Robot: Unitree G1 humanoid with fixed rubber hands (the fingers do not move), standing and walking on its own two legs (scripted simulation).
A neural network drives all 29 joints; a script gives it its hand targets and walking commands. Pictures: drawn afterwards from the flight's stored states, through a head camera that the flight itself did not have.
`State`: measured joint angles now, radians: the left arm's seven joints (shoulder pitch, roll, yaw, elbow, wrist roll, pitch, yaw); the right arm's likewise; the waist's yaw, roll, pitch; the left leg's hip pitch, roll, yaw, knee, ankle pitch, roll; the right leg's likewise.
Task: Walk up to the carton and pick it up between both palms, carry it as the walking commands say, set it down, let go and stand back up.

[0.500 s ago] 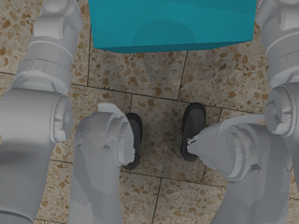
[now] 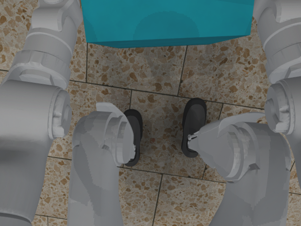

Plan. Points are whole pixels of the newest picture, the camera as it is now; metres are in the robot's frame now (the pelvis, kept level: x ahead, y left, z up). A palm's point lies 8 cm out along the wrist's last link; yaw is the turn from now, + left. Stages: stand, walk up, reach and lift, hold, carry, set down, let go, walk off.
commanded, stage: reach and lift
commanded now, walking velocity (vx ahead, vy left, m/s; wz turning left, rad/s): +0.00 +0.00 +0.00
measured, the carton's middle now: out of the picture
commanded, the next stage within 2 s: none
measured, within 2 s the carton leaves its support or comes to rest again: leaves its support in 0.54 s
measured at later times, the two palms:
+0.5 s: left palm out of the picture +0.55 +0.18 -0.17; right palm out of the picture +0.56 -0.18 -0.18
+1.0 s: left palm out of the picture +0.55 +0.18 -0.09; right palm out of the picture +0.56 -0.18 -0.10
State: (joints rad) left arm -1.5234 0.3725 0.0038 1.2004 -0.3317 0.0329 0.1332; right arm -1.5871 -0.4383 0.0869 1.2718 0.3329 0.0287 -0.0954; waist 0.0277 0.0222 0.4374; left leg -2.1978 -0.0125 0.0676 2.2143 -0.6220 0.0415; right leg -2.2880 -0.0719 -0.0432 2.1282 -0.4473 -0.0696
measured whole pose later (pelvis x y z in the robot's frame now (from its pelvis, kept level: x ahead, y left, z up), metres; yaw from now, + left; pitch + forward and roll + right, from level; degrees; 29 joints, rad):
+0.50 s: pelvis +0.00 +0.00 -0.02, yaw +1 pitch +33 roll +1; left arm -1.48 0.34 0.13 1.07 -0.23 0.17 0.12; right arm -1.55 -0.43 0.00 1.17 0.25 0.15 -0.08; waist 0.02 0.03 0.43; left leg -2.23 -0.02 0.07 2.27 -0.62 0.04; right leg -2.31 -0.06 -0.04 2.19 -0.45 -0.07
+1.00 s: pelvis +0.01 +0.00 +0.02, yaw +1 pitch +40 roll +1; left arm -1.31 0.26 0.29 0.87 -0.08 0.27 0.08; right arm -1.37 -0.33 -0.21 0.96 0.07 0.25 -0.06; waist 0.02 0.02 0.18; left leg -2.22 -0.04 0.05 2.14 -0.62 0.03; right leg -2.30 -0.03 -0.02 2.06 -0.47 -0.05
